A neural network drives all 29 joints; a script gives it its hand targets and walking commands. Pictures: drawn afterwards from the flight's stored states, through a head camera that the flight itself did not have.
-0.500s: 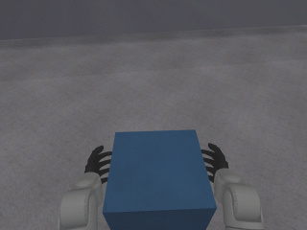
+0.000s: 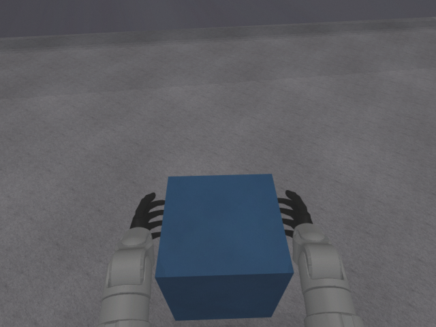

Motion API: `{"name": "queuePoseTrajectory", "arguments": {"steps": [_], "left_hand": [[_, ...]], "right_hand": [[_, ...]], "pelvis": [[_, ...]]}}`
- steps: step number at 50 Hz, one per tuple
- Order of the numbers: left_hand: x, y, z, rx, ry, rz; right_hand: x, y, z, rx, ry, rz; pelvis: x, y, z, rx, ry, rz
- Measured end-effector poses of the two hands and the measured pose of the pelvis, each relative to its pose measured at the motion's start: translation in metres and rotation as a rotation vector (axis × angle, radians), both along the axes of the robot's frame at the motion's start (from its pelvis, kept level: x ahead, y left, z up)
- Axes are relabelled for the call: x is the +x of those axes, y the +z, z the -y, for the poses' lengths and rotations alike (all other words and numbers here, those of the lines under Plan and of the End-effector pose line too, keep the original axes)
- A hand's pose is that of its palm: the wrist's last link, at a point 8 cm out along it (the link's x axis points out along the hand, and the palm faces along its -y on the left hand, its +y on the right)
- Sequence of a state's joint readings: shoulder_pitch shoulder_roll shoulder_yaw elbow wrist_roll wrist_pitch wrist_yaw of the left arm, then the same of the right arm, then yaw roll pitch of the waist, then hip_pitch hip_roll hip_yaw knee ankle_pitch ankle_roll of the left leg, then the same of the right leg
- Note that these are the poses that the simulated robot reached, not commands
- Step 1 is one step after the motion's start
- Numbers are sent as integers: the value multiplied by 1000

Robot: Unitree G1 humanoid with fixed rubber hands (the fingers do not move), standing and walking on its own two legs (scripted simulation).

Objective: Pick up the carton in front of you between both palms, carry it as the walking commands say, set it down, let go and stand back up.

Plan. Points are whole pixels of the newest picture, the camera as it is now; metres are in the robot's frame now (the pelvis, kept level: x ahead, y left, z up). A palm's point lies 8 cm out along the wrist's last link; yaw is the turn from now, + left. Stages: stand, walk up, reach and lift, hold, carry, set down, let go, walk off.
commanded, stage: carry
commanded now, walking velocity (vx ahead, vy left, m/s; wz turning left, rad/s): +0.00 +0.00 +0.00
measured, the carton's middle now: (221, 249) +0.30 +0.00 -0.06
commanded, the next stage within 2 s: hold in 0.40 s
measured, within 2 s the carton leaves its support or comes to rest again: neither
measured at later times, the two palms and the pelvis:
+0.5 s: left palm (139, 233) +0.29 +0.15 +0.04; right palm (303, 228) +0.29 -0.15 +0.04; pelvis +0.00 +0.00 +0.01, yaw +0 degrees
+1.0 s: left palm (133, 246) +0.25 +0.15 +0.06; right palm (310, 241) +0.25 -0.15 +0.06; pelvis -0.04 +0.00 +0.00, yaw +0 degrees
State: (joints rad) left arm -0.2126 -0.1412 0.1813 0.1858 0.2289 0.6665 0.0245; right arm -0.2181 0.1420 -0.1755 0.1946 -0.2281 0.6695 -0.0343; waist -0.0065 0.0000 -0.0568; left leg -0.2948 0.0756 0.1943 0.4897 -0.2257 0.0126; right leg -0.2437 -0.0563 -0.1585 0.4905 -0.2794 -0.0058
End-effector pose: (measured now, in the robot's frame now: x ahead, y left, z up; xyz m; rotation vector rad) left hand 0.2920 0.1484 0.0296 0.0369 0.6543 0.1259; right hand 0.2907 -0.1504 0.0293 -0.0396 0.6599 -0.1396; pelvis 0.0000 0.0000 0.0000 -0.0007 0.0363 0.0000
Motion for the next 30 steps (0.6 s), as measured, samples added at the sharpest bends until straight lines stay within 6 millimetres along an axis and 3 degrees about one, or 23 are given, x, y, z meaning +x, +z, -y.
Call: {"name": "queuePoseTrajectory", "arguments": {"steps": [7, 20, 30], "left_hand": [[4, 11, -1, -5, 7, 25], [3, 10, 0, -1, 5, 1], [-14, 15, -1, 2, 8, -6]], "right_hand": [[5, 10, -1, 7, -1, 25], [4, 9, 0, 2, 3, 2], [-10, 16, 0, -16, 22, -7]], "pelvis": [[2, -1, 0, 0, 1, -5], [3, -1, 1, 0, 2, -3], [-7, 9, 3, 7, 12, 116]]}}
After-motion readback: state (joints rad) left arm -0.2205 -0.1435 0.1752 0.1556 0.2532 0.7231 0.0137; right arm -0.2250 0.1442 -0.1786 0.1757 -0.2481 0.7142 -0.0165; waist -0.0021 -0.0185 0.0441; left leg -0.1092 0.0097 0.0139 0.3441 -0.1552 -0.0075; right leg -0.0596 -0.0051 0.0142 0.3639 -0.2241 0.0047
